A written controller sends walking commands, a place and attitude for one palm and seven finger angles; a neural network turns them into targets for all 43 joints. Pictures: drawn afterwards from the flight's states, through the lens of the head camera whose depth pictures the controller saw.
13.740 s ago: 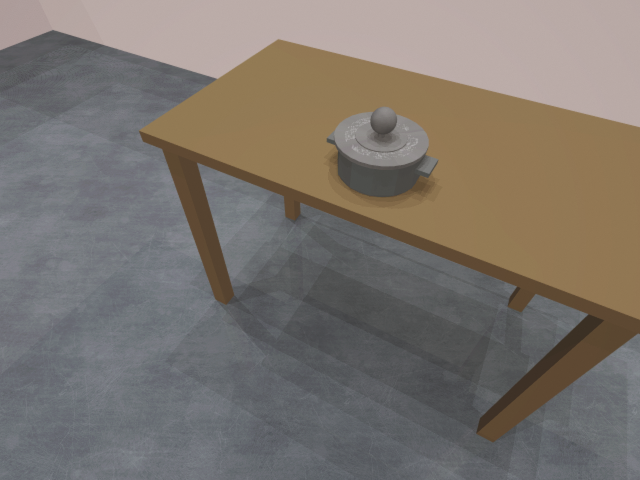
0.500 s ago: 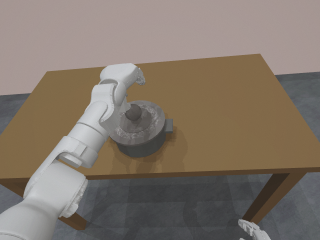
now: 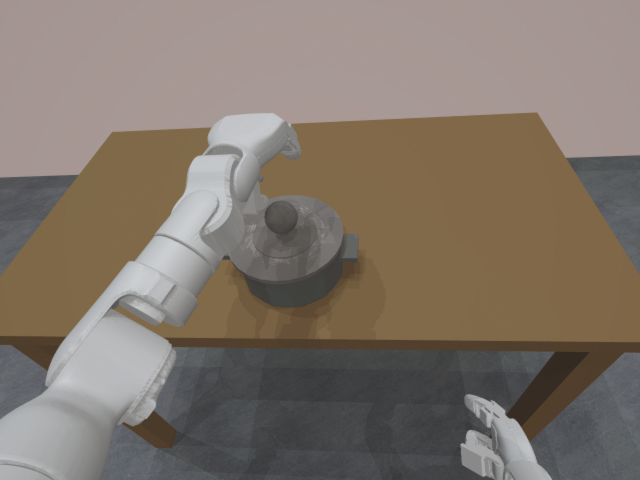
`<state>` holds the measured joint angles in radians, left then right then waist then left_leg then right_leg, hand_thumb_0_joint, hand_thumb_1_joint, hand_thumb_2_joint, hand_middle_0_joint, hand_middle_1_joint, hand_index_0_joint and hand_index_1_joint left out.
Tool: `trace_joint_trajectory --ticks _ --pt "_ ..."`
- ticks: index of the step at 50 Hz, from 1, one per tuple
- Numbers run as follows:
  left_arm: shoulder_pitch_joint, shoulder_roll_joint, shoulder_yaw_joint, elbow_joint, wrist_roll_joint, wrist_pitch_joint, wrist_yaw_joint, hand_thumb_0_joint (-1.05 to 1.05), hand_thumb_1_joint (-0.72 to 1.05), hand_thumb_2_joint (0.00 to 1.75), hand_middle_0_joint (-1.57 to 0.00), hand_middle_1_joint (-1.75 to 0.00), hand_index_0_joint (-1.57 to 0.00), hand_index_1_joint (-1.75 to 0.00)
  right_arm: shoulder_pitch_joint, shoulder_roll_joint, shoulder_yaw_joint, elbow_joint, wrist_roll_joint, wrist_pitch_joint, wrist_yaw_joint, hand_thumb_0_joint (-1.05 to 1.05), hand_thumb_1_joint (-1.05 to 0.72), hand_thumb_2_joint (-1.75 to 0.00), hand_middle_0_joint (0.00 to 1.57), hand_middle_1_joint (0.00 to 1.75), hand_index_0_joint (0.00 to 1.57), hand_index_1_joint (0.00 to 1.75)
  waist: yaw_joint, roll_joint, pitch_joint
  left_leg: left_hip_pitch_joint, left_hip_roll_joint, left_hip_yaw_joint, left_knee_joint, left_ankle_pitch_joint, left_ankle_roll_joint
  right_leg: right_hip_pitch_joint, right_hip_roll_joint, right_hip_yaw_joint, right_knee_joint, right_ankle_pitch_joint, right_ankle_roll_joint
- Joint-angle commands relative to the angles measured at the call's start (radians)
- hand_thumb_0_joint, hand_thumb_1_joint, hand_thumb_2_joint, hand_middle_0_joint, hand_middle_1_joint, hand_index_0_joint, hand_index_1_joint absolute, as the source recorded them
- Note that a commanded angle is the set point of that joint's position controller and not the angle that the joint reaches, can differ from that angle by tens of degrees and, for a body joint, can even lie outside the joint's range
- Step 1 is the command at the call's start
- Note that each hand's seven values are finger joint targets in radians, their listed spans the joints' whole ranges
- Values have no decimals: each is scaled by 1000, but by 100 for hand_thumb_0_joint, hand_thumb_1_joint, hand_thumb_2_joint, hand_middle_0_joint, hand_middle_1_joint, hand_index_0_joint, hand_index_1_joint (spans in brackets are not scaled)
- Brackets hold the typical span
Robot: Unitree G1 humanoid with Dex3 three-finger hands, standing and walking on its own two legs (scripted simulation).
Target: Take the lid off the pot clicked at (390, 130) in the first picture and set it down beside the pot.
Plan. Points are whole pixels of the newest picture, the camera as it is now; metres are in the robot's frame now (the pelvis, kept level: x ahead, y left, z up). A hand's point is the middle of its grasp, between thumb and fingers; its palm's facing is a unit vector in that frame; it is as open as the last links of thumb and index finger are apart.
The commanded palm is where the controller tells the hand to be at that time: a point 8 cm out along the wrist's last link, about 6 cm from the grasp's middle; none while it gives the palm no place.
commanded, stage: move the open hand above the knob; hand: left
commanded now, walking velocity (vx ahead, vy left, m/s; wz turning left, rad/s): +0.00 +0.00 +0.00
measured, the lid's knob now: (281, 217) +0.46 +0.08 +0.08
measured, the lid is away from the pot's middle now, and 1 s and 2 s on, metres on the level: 0.00 0.00 0.00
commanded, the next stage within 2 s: lower the open fingers around the knob in 1.88 s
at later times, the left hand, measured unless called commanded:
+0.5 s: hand (269, 193) +0.43 +0.08 +0.16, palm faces -0.19 -0.03 -0.98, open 10.4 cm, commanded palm +0.41 +0.09 +0.23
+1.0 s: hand (261, 179) +0.43 +0.08 +0.18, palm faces -0.11 -0.05 -0.99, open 10.4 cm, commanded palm +0.40 +0.09 +0.23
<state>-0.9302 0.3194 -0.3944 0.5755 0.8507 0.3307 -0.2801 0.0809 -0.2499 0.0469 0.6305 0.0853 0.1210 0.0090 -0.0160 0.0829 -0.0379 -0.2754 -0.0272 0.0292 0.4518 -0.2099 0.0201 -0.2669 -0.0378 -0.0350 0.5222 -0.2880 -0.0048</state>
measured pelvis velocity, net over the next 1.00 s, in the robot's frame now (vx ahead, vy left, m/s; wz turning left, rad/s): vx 0.00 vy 0.00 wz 0.00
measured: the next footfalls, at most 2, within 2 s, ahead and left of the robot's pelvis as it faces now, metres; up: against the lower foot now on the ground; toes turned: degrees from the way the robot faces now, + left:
none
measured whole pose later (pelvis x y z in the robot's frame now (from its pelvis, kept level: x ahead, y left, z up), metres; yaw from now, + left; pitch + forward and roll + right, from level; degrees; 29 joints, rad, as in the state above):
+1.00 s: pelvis +0.00 +0.00 +0.00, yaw +0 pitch +2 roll +1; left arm -0.93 0.29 -0.40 0.58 0.86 0.36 -0.26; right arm 0.07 -0.24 0.05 0.63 0.09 0.15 0.02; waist -0.01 0.09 -0.05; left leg -0.28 -0.03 0.03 0.45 -0.20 0.02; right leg -0.27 -0.04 -0.03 0.52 -0.28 -0.01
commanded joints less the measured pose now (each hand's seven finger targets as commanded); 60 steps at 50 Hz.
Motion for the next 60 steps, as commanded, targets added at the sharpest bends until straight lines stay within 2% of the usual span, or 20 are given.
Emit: trace_joint_trajectory --ticks 1,3,6,9,13,16,19,24,28,32,36,40,43,46,49,51,53,56,58,60 --pt "-374 55 39 -124 27 27 19 0 -37 152 -82 -8 -82 -8 -108 -90 -38 -159 -4 -20 22 0 -90 -90 20 30 20 30 1 -152 -347 153 -13 -17 -19 246 33 81 21 -10 -46 366 -30" --pt "-372 -32 -32 -154 21 26 -6 0 -37 152 -82 -8 -82 -8 -113 -87 -46 -177 1 -7 38 0 -90 -90 20 30 20 30 -21 -175 -330 155 -12 -21 -10 238 37 45 25 -16 -56 344 -33" --pt "-543 148 79 -239 33 18 -1 0 -37 152 -82 -8 -82 -8 -110 -97 -42 -172 0 -8 22 0 -90 -90 20 30 20 30 -20 -138 -367 175 -21 -22 -22 181 44 72 28 -3 -58 304 -30" --pt "-713 251 143 -299 30 -12 31 0 -37 152 -82 -8 -82 -8 -88 -87 -36 -154 -6 -45 -1 0 -90 -90 20 30 20 30 -21 -103 -438 211 -22 -44 -23 198 51 97 32 6 -50 306 -30" --pt "-538 248 206 -87 29 4 69 0 -37 152 -82 -8 -82 -8 -37 -97 -34 -111 -13 -51 -4 0 -90 -90 20 30 20 30 8 -176 -365 144 -8 -38 -47 213 42 104 32 -5 -59 304 -33" --pt "-354 139 135 20 30 26 56 0 -37 152 -82 -8 -82 -8 -61 -102 -33 -128 -10 -30 7 0 -90 -90 20 30 20 30 18 -216 -291 100 -5 -13 -47 199 33 83 26 -10 -59 313 -26" --pt "-345 52 52 -99 31 25 24 0 -37 152 -82 -8 -82 -8 -93 -104 -48 -171 -4 -15 26 0 -90 -90 20 30 20 30 4 -197 -328 128 -6 -2 -30 226 39 91 23 -6 -63 354 -26" --pt "-633 242 146 -395 32 -12 32 0 -37 152 -82 -8 -82 -8 -99 -92 -52 -187 -5 -48 16 0 -90 -90 20 30 20 30 -6 -101 -488 231 -19 -34 -7 282 59 149 29 14 -44 403 -30" --pt "-523 282 214 -251 30 4 61 0 -37 152 -82 -8 -82 -8 -63 -98 -45 -134 -6 -54 12 0 -90 -90 20 30 20 30 10 -139 -396 176 -10 -34 -26 280 49 131 32 3 -53 385 -34" --pt "-285 88 88 -102 14 36 36 0 -37 152 -82 -8 -82 -8 -94 -101 -41 -147 2 -19 27 0 -90 -90 20 30 20 30 14 -213 -249 110 -4 -12 -36 207 34 56 29 -18 -67 326 -28" --pt "-406 40 0 -313 26 23 8 0 -37 152 -82 -8 -82 -8 -157 -89 -46 -200 8 -3 39 0 -90 -90 20 30 20 30 -8 -135 -358 185 -13 -10 -11 242 42 71 25 -8 -53 347 -32" --pt "-609 238 129 -383 40 8 35 0 -37 152 -82 -8 -82 -8 -140 -84 -39 -175 2 -28 19 0 -90 -90 20 30 20 30 -9 -96 -429 210 -17 -34 -8 232 48 109 32 5 -45 341 -34" --pt "-582 254 171 -270 26 12 59 0 -37 152 -82 -8 -82 -8 -106 -87 -30 -139 -1 -35 6 0 -90 -90 20 30 20 30 -2 -137 -378 169 -11 -32 -29 201 42 98 31 1 -61 302 -33" --pt "-445 123 91 -107 22 33 55 0 -37 152 -82 -8 -82 -8 -116 -88 -24 -126 -1 -17 9 0 -90 -90 20 30 20 30 1 -175 -277 120 -5 -20 -43 158 30 45 29 -13 -66 259 -30" --pt "-343 84 71 -101 25 38 31 0 -37 152 -82 -8 -82 -8 -137 -96 -31 -159 -4 -1 21 0 -90 -90 20 30 20 30 10 -189 -313 117 -9 -8 -29 181 31 83 22 -3 -64 306 -28" --pt "-409 63 31 -161 35 39 17 0 -37 152 -82 -8 -82 -8 -151 -91 -33 -176 2 8 24 0 -90 -90 20 30 20 30 -3 -166 -325 126 -14 -6 -26 164 35 75 20 -2 -66 294 -27" --pt "-514 70 22 -231 29 22 11 0 -37 152 -82 -8 -82 -8 -146 -85 -36 -184 3 0 21 0 -90 -90 20 30 20 30 -21 -171 -349 145 -15 -17 -20 165 42 70 23 -1 -66 283 -29" --pt "-645 208 112 -255 32 13 30 0 -37 152 -82 -8 -82 -8 -119 -83 -29 -162 0 -27 -1 0 -90 -90 20 30 20 30 -13 -109 -412 178 -26 -30 -26 165 51 110 27 14 -59 291 -27" --pt "-660 296 197 -234 25 0 45 0 -37 152 -82 -8 -82 -8 -94 -92 -30 -144 -6 -45 -11 0 -90 -90 20 30 20 30 -4 -134 -419 163 -21 -38 -32 170 52 130 25 17 -65 295 -26" --pt "-574 253 175 -134 32 9 53 0 -37 152 -82 -8 -82 -8 -89 -88 -27 -129 -8 -51 -14 0 -90 -90 20 30 20 30 5 -160 -395 145 -20 -31 -35 192 50 133 26 14 -57 323 -25"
